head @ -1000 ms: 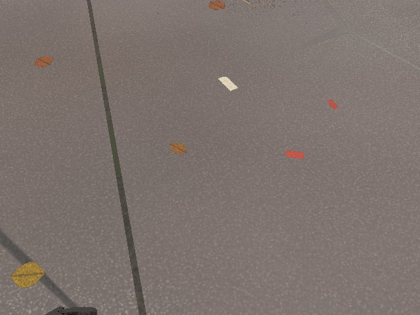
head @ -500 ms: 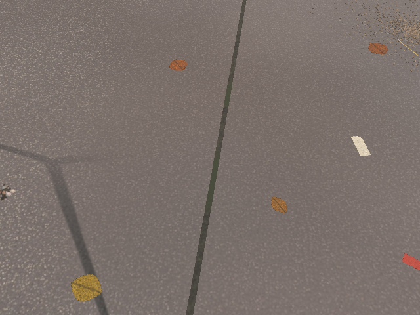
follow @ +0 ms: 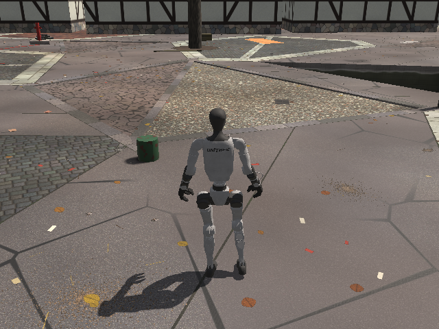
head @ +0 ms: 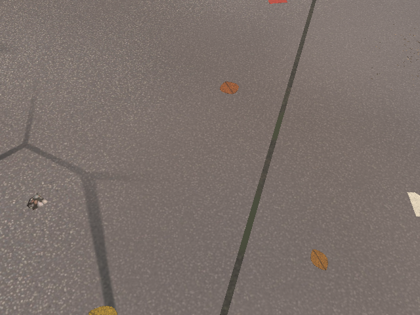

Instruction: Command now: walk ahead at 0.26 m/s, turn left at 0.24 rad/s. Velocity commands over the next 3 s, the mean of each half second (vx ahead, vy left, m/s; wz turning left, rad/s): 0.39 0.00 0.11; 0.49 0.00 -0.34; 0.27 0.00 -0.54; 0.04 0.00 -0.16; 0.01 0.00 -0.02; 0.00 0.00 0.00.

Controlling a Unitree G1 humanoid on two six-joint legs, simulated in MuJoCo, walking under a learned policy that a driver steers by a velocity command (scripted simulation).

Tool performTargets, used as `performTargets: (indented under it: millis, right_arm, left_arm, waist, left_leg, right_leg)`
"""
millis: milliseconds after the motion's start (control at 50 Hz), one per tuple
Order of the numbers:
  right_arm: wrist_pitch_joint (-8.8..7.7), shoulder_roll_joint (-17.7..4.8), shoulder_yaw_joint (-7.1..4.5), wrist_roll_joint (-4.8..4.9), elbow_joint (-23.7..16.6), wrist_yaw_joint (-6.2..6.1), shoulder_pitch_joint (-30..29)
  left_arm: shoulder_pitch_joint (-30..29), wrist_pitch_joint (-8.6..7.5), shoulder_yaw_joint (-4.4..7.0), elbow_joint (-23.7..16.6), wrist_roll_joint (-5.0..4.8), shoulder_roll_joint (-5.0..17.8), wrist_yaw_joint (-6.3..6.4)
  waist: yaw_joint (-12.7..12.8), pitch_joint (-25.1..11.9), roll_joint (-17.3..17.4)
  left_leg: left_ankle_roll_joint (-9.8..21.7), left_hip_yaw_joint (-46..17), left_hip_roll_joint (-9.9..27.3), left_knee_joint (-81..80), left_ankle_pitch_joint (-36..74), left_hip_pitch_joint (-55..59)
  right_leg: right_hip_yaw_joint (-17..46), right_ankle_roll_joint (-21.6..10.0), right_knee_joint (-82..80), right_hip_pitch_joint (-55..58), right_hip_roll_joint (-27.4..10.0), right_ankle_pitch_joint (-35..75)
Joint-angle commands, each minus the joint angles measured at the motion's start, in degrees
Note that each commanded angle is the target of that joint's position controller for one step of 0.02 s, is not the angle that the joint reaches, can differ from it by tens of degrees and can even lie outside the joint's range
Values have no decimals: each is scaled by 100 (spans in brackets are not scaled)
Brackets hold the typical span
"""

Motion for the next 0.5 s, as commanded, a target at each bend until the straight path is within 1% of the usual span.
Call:
performTargets:
  millis: [20,40,60,80,100,120,140,160,180,200,220,240,260,320,360,400,440,460,480,500]
  right_arm:
    - [-93,-848,-191,-5,-233,21,206]
    - [-98,-858,-179,8,-196,38,234]
    - [-96,-845,-157,30,-178,50,188]
    - [-93,-787,-124,49,-169,58,138]
    - [-109,-641,-72,51,-179,60,89]
    - [-151,-328,20,46,-261,65,-105]
    - [-266,-211,35,88,-468,82,-173]
    - [-384,-655,-80,117,-535,82,-462]
    - [-448,-780,-142,154,-464,127,-401]
    - [-460,-703,-140,133,-350,161,-313]
    - [-478,-640,-134,99,-340,184,-360]
    - [-496,-539,-119,84,-338,206,-466]
    - [-510,-418,-91,75,-336,225,-561]
    - [-533,-118,6,88,-401,277,-902]
    - [-555,-49,42,120,-457,322,-1168]
    - [-575,-116,33,151,-495,369,-1346]
    - [-599,-214,13,184,-540,408,-1409]
    - [-610,-291,-11,192,-537,417,-1343]
    - [-618,-386,-50,188,-495,411,-1154]
    - [-614,-522,-127,157,-369,381,-722]
  left_arm:
    - [-140,-238,113,-434,-33,517,-71]
    - [-91,-293,115,-422,-56,507,-98]
    - [51,-346,111,-369,-72,459,-125]
    - [257,-395,108,-282,-68,403,-143]
    - [531,-432,128,-194,-39,459,-137]
    - [1083,-465,174,-89,34,707,-108]
    - [1379,-455,318,27,101,1257,-129]
    - [1403,-475,352,27,113,1189,-150]
    - [1250,-492,287,-27,41,938,-116]
    - [1174,-493,245,-55,-6,799,-101]
    - [1164,-480,230,-51,-47,762,-93]
    - [1200,-471,202,-36,-49,706,-81]
    - [1258,-466,186,-17,-38,664,-82]
    - [1353,-426,185,32,-58,680,-86]
    - [1473,-396,212,82,-76,803,-92]
    - [1650,-371,241,154,-108,917,-108]
    - [1720,-343,266,212,-158,987,-116]
    - [1707,-323,284,236,-174,1029,-113]
    - [1654,-300,302,248,-183,1082,-107]
    - [1565,-283,306,242,-200,1101,-94]
  waist:
    - [-144,-537,937]
    - [-113,-466,921]
    - [6,-385,869]
    - [152,-305,793]
    - [283,-269,655]
    - [458,-294,23]
    - [380,-45,-1172]
    - [544,376,-1074]
    - [438,450,-782]
    - [382,368,-727]
    - [403,360,-729]
    - [439,357,-691]
    - [477,312,-661]
    - [599,248,-700]
    - [707,306,-732]
    - [780,367,-734]
    - [734,436,-757]
    - [641,429,-781]
    - [475,344,-802]
    - [179,85,-740]
  left_leg:
    - [843,-1837,1632,-1167,-2234,511]
    - [818,-1889,1638,-1126,-2402,476]
    - [753,-1861,1565,-1053,-2592,328]
    - [647,-1786,1417,-951,-2725,91]
    - [470,-1652,1212,-685,-2690,-255]
    - [154,-1074,797,473,-2482,-908]
    - [-159,183,68,1710,-2175,-2131]
    - [-239,57,401,2479,-2213,-2765]
    - [-262,-84,608,2831,-1759,-2960]
    - [-311,20,707,2953,-1442,-3017]
    - [-365,111,813,2925,-1113,-3085]
    - [-411,186,907,2818,-776,-2990]
    - [-465,358,902,2675,-479,-2770]
    - [-590,674,878,1762,125,-2001]
    - [-610,775,819,1101,361,-1516]
    - [-580,836,764,721,414,-1228]
    - [-444,794,778,465,317,-1064]
    - [-352,781,770,353,230,-923]
    - [-246,816,717,231,164,-591]
    - [-109,914,600,50,199,102]
  right_leg:
    - [-231,-164,-581,441,66,-200]
    - [-304,-270,-865,628,117,-254]
    - [-400,-397,-1316,969,175,-110]
    - [-474,-530,-1838,1428,218,101]
    - [-257,-677,-2126,1943,6,91]
    - [710,-991,-2607,2544,-847,-383]
    - [2449,-1629,-3296,2937,-1672,-1581]
    - [3252,-1998,-3557,2750,-2114,-2043]
    - [2909,-1896,-3509,2838,-1926,-1980]
    - [2462,-1708,-3500,2993,-1651,-1709]
    - [2130,-1596,-3546,3092,-1504,-1340]
    - [1770,-1517,-3604,3072,-1367,-782]
    - [1417,-1473,-3655,2958,-1210,-251]
    - [623,-1409,-3690,2584,-901,716]
    - [382,-1392,-3673,2383,-861,976]
    - [374,-1414,-3617,2380,-970,1067]
    - [485,-1405,-3537,2506,-1167,1187]
    - [515,-1372,-3461,2606,-1259,1426]
    - [474,-1314,-3268,2671,-1300,1986]
    - [271,-1202,-2773,2641,-1187,2942]
Next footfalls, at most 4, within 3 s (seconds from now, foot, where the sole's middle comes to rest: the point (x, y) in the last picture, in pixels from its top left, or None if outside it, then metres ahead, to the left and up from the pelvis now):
0.12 right None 0.07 -0.15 -0.77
0.54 left None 0.33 0.13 -0.77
1.06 right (250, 267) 0.62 -0.14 -0.77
1.50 left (213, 208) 0.85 -0.02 -0.77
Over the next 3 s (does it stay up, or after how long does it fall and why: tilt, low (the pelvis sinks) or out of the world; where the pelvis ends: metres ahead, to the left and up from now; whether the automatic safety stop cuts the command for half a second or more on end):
stays up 0.72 -0.11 0.00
